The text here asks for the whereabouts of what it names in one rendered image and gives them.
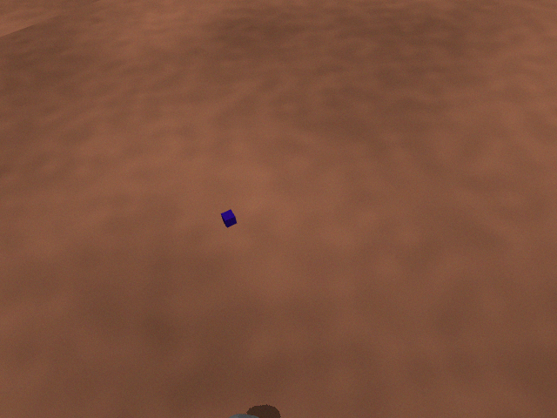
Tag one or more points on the cube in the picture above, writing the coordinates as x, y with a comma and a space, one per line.
229, 218

